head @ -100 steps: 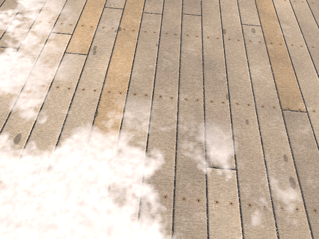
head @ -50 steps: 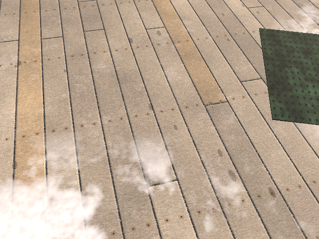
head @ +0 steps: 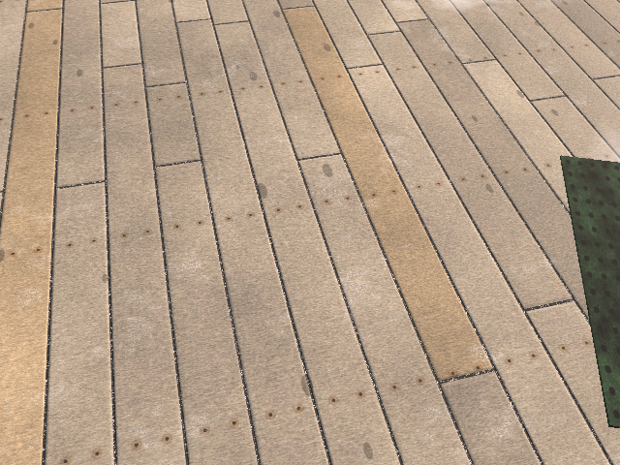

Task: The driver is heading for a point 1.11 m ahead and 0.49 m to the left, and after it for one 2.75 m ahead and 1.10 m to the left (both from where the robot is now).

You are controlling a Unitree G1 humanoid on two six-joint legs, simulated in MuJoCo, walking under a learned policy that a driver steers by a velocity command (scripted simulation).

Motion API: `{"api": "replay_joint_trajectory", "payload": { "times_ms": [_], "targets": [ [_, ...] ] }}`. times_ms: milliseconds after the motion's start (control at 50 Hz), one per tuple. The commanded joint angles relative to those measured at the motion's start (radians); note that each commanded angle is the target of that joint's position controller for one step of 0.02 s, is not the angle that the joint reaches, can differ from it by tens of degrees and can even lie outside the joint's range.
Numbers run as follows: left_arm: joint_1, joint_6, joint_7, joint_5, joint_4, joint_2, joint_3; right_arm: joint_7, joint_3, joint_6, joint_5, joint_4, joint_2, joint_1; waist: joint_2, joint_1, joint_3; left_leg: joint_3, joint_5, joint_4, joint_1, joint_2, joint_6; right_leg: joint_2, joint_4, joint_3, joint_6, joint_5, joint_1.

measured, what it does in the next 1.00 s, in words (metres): walks ahead, turning left: right foot, then left foot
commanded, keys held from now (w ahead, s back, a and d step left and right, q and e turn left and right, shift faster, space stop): w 0.08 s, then w+q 0.92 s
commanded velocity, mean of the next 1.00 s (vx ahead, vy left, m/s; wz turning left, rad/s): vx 0.50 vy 0.00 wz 0.41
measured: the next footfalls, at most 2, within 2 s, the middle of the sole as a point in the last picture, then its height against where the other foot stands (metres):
right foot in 0.22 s outside the picture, level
left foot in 0.78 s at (253, 452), level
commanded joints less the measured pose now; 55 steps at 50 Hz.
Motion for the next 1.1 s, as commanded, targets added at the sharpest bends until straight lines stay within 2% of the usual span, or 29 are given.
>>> {"api": "replay_joint_trajectory", "payload": {
  "times_ms": [20, 100, 160, 200, 220, 240, 260, 280, 300, 320, 340, 360, 380, 440, 540, 640, 700, 740, 760, 780, 800, 820, 840, 860, 880, 920, 940, 980, 1100],
  "targets": [
    [-0.102, -0.010, -0.004, -0.008, -0.073, 0.024, -0.004, -0.004, -0.015, -0.015, 0.001, -0.032, -0.116, 0.027, 0.094, -0.005, 0.059, -0.134, 0.305, -0.117, -0.062, 0.243, 0.103, 0.023, -0.156, -0.054, 0.012, 0.103, 0.011],
    [-0.207, -0.014, 0.001, -0.009, -0.111, 0.031, -0.007, -0.015, -0.013, -0.008, -0.008, 0.002, -0.118, 0.108, 0.097, -0.042, 0.068, -0.151, 0.403, -0.075, 0.072, 0.283, 0.110, 0.050, -0.266, -0.068, -0.009, 0.100, -0.004],
    [-0.205, -0.029, 0.004, -0.010, -0.129, 0.053, 0.000, -0.026, -0.019, 0.000, -0.017, 0.008, -0.139, 0.095, 0.103, -0.016, 0.063, -0.186, 0.547, 0.009, 0.149, 0.313, 0.108, 0.073, -0.326, -0.052, -0.034, 0.004, 0.031],
    [-0.057, -0.044, 0.016, -0.011, -0.088, 0.080, 0.015, -0.026, -0.025, 0.002, -0.017, -0.001, -0.160, 0.047, 0.108, 0.055, -0.008, -0.178, 0.746, 0.169, 0.121, 0.292, 0.081, 0.126, -0.392, -0.067, -0.061, -0.063, 0.250],
    [0.109, -0.057, 0.027, -0.002, -0.036, 0.106, 0.029, -0.022, -0.023, 0.003, -0.009, -0.006, -0.155, 0.026, 0.072, 0.128, -0.099, -0.145, 0.707, 0.352, 0.043, 0.245, 0.061, 0.124, -0.455, -0.063, -0.086, -0.009, 0.479],
    [0.287, -0.067, 0.042, 0.026, -0.009, 0.188, 0.052, -0.017, -0.012, -0.001, 0.004, -0.041, -0.119, 0.019, -0.012, 0.184, -0.235, -0.111, 0.403, 0.629, -0.158, 0.186, 0.041, -0.086, -0.466, 0.150, -0.133, -0.095, 0.752],
    [0.306, -0.057, 0.038, 0.034, -0.012, 0.277, 0.075, -0.017, 0.008, 0.005, 0.044, -0.052, -0.004, 0.161, -0.236, 0.116, -0.358, -0.040, -0.318, 0.962, -0.503, 0.018, 0.003, -0.363, -0.560, 0.582, -0.249, -0.154, 0.989],
    [0.231, -0.042, 0.033, 0.004, -0.033, 0.200, 0.063, -0.026, -0.026, 0.018, 0.013, -0.038, -0.131, 0.099, -0.067, 0.111, -0.292, -0.141, -0.306, 1.051, -0.564, 0.071, 0.018, -0.324, -0.604, 0.603, -0.232, -0.226, 0.883],
    [0.135, -0.044, 0.031, -0.004, -0.046, 0.128, 0.042, -0.021, -0.034, 0.019, 0.007, -0.058, -0.130, 0.021, -0.017, 0.076, -0.146, -0.152, -0.212, 1.037, -0.580, 0.113, 0.021, -0.283, -0.631, 0.439, -0.200, -0.210, 0.739],
    [0.099, -0.052, 0.029, -0.002, -0.046, 0.085, 0.032, -0.016, -0.030, 0.019, 0.004, -0.066, -0.097, -0.018, 0.010, 0.060, -0.070, -0.150, -0.152, 1.002, -0.562, 0.146, 0.017, -0.242, -0.661, 0.321, -0.174, -0.086, 0.635],
    [0.084, -0.057, 0.033, -0.006, -0.038, 0.059, 0.025, -0.008, -0.034, 0.030, -0.008, -0.068, -0.086, -0.044, 0.006, 0.041, -0.034, -0.147, -0.120, 0.965, -0.531, 0.166, 0.015, -0.185, -0.697, 0.223, -0.130, -0.073, 0.558],
    [0.086, -0.063, 0.040, -0.010, -0.028, 0.055, 0.023, 0.002, -0.035, 0.045, -0.016, -0.072, -0.072, -0.014, -0.055, 0.015, -0.033, -0.138, -0.106, 0.949, -0.496, 0.176, 0.003, -0.180, -0.710, 0.167, -0.125, -0.034, 0.513],
    [0.104, -0.072, 0.040, -0.012, -0.019, 0.043, 0.020, 0.009, -0.036, 0.058, -0.019, -0.073, -0.062, -0.021, -0.049, 0.008, -0.027, -0.134, -0.095, 0.948, -0.488, 0.180, -0.003, -0.171, -0.721, 0.133, -0.121, 0.009, 0.496],
    [0.150, -0.092, 0.043, -0.021, 0.001, 0.063, 0.026, 0.022, -0.035, 0.080, -0.023, -0.108, -0.041, -0.098, -0.027, -0.002, 0.002, -0.113, -0.020, 0.914, -0.569, 0.195, -0.020, -0.163, -0.753, 0.025, -0.122, 0.080, 0.498],
    [0.201, -0.094, 0.044, -0.015, 0.023, 0.060, 0.024, 0.042, -0.024, 0.081, -0.020, -0.186, -0.037, -0.286, -0.029, 0.019, 0.053, -0.065, 0.150, 0.680, -0.628, 0.195, -0.037, -0.123, -0.762, -0.125, -0.112, 0.175, 0.515],
    [0.284, -0.082, 0.054, -0.013, 0.048, 0.099, 0.031, 0.056, -0.011, 0.078, -0.027, -0.253, -0.041, -0.434, -0.027, 0.059, 0.069, 0.025, 0.153, 0.467, -0.585, 0.162, 0.002, -0.158, -0.726, -0.202, -0.103, 0.316, 0.638],
    [0.290, -0.063, 0.063, -0.009, 0.054, 0.122, 0.038, 0.053, -0.020, 0.078, -0.031, -0.262, -0.063, -0.424, -0.048, 0.038, 0.044, 0.069, 0.033, 0.415, -0.508, 0.102, 0.052, -0.170, -0.603, -0.253, -0.088, 0.621, 0.723],
    [0.280, -0.044, 0.065, -0.008, 0.050, 0.156, 0.048, 0.044, -0.036, 0.076, -0.033, -0.233, -0.091, -0.305, -0.066, -0.014, -0.028, 0.094, -0.070, 0.389, -0.370, 0.030, 0.095, -0.172, -0.387, -0.273, -0.084, 0.843, 0.747],
    [0.271, -0.032, 0.061, -0.010, 0.042, 0.168, 0.051, 0.036, -0.050, 0.068, -0.034, -0.198, -0.113, -0.184, -0.050, -0.064, -0.099, 0.087, -0.064, 0.327, -0.222, -0.004, 0.123, -0.166, -0.196, -0.283, -0.072, 0.796, 0.703],
    [0.254, -0.029, 0.057, -0.012, 0.018, 0.163, 0.049, 0.021, -0.078, 0.060, -0.047, -0.153, -0.179, -0.025, 0.023, -0.139, -0.188, -0.050, -0.094, 0.251, 0.020, 0.065, 0.170, -0.144, 0.085, -0.290, -0.036, 0.548, 0.521],
    [0.260, -0.042, 0.036, -0.033, -0.071, 0.056, 0.031, 0.009, -0.110, 0.069, -0.037, -0.178, -0.304, -0.036, 0.323, -0.081, -0.283, -0.614, -0.133, 0.169, 0.368, 0.383, 0.328, 0.072, 0.513, -0.271, 0.041, -0.334, 0.023],
    [0.156, -0.057, 0.028, -0.024, -0.106, 0.132, 0.042, 0.002, -0.109, 0.084, -0.023, -0.198, -0.317, -0.014, 0.137, -0.107, -0.315, -0.811, -0.062, 0.051, 0.370, 0.442, 0.356, 0.119, 0.610, -0.027, 0.039, -0.409, -0.117],
    [0.074, -0.069, 0.023, -0.030, -0.129, 0.110, 0.036, -0.009, -0.099, 0.086, -0.016, -0.184, -0.283, -0.056, 0.069, -0.090, -0.184, -0.640, 0.010, 0.049, 0.275, 0.420, 0.323, 0.054, 0.572, 0.022, 0.025, -0.310, -0.172],
    [0.101, -0.078, 0.026, -0.033, -0.117, 0.101, 0.032, -0.012, -0.085, 0.078, -0.006, -0.178, -0.223, -0.102, 0.012, -0.035, -0.082, -0.537, 0.136, 0.037, 0.119, 0.380, 0.273, 0.013, 0.446, 0.021, 0.020, -0.237, -0.117],
    [0.106, -0.069, 0.028, -0.018, -0.114, 0.098, 0.034, -0.014, -0.075, 0.068, -0.002, -0.181, -0.191, -0.145, -0.008, 0.008, -0.047, -0.457, 0.207, 0.027, 0.033, 0.321, 0.232, -0.012, 0.361, 0.032, 0.023, -0.226, -0.059],
    [0.154, -0.025, 0.027, 0.015, -0.098, 0.085, 0.032, -0.012, -0.060, 0.047, 0.012, -0.195, -0.153, -0.186, 0.002, 0.054, -0.059, -0.365, 0.301, 0.008, -0.064, 0.245, 0.200, -0.019, 0.300, 0.033, 0.041, -0.202, 0.055],
    [0.163, -0.011, 0.024, 0.017, -0.110, 0.076, 0.030, -0.010, -0.063, 0.035, 0.013, -0.191, -0.173, -0.162, 0.046, 0.061, -0.062, -0.371, 0.358, 0.004, -0.099, 0.254, 0.222, -0.014, 0.268, 0.025, 0.055, -0.215, 0.072],
    [0.100, 0.003, 0.020, 0.016, -0.132, 0.077, 0.029, -0.007, -0.066, 0.025, 0.012, -0.179, -0.190, -0.119, 0.042, 0.051, -0.032, -0.347, 0.354, -0.012, -0.124, 0.224, 0.214, -0.014, 0.189, 0.012, 0.076, -0.171, 0.041],
    [-0.130, 0.007, 0.012, 0.007, -0.216, 0.087, 0.023, -0.006, -0.069, 0.030, 0.008, -0.172, -0.206, 0.009, 0.083, -0.035, -0.003, -0.395, 0.274, -0.022, -0.018, 0.205, 0.160, 0.015, -0.061, 0.015, 0.089, 0.033, -0.091]
  ]
}}
Velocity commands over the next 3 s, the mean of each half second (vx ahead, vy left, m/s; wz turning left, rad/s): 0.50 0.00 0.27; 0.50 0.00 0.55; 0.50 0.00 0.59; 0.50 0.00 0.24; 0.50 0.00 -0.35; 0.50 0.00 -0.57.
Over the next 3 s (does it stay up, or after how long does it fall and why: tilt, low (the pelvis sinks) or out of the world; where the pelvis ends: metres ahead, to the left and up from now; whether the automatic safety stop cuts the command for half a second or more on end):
stays up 1.30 0.75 -0.02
